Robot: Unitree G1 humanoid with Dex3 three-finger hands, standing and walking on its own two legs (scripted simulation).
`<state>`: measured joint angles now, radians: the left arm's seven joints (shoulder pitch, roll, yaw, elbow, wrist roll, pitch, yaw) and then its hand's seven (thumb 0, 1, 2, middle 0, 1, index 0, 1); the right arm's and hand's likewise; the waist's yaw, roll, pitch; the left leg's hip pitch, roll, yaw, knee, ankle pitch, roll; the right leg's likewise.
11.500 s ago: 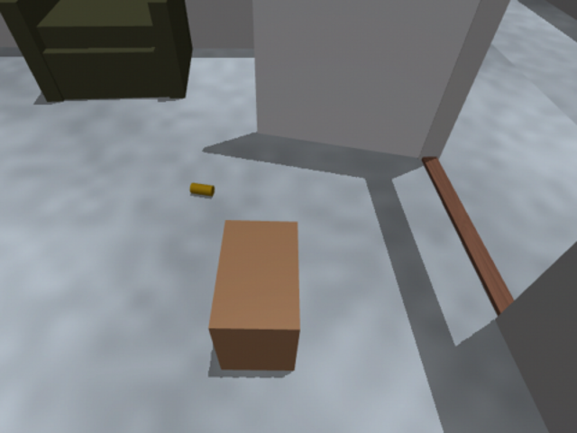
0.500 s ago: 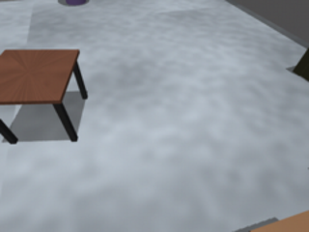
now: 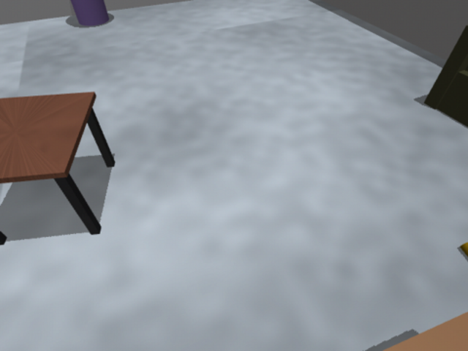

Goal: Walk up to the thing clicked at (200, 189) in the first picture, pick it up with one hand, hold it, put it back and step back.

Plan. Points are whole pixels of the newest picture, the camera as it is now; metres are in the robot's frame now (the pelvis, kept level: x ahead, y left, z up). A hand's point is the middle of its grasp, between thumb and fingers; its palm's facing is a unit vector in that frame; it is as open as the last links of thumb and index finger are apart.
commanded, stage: walk up
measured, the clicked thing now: out of the picture +0.68 -1.12 -0.74
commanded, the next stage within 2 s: none
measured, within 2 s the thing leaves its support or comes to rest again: neither
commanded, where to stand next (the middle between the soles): +0.76 +0.06 m, yaw +1 degrees
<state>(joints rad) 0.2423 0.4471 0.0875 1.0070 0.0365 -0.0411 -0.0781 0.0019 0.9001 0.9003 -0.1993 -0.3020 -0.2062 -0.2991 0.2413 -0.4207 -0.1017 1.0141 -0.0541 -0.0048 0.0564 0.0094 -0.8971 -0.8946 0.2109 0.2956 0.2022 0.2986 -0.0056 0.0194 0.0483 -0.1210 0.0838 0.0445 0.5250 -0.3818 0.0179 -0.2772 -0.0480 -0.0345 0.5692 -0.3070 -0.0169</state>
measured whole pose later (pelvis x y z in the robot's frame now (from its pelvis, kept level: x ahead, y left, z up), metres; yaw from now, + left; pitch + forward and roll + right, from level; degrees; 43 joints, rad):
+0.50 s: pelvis +0.19 +0.03 -0.01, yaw +4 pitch -3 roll +0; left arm 0.33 0.41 0.06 0.92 0.01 -0.05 -0.03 0.00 0.90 0.90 -0.20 -0.30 -0.21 -0.30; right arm 0.20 -0.40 -0.08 0.88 -0.03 -0.05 0.08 0.01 -0.90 -0.89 0.21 0.29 0.20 0.30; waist 0.03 -0.02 0.11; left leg -0.39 0.04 0.06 0.64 -0.20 0.02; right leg -0.12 -0.04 -0.03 0.86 -0.49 -0.03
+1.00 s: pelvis +0.40 +0.01 +0.00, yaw +2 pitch -3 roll +0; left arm 0.31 0.40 0.05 0.84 0.01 -0.09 -0.04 0.00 0.90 0.90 -0.20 -0.30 -0.21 -0.30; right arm 0.29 -0.44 -0.05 0.87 0.00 -0.03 0.05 0.01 -0.90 -0.90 0.21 0.29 0.20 0.30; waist 0.02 0.08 0.08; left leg -0.43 0.04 0.01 1.05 -0.41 0.02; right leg -0.27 -0.04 -0.07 0.59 -0.27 -0.02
